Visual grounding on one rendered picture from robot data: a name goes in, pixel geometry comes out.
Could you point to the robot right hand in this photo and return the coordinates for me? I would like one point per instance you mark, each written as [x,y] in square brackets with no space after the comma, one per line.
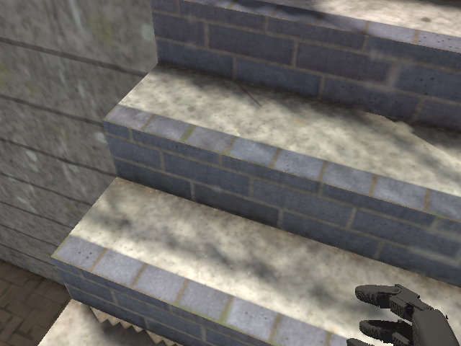
[429,326]

